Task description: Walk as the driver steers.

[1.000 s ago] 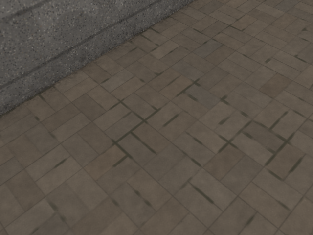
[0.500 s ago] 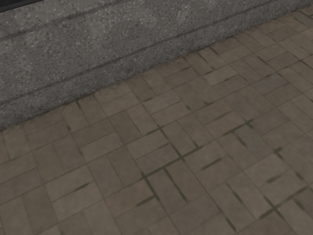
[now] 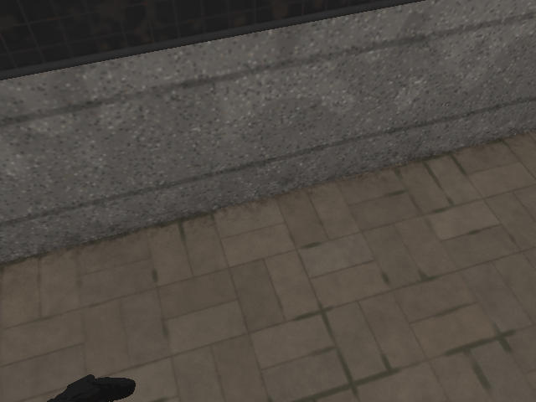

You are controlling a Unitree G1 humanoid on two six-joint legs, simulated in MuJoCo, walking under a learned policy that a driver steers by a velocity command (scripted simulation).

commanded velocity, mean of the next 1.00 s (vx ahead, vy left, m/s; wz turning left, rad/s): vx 0.41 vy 0.00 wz -0.05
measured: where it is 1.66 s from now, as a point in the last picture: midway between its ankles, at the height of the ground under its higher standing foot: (253, 397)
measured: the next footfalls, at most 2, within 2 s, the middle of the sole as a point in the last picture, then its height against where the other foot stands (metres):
left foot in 0.44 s outside the picture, level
right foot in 0.86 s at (301, 365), level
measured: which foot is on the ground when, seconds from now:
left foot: up 0.00-0.42, down 0.44-0.88, up 0.90-1.00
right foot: down 0.00-0.46, up 0.48-0.84, down 0.86-1.00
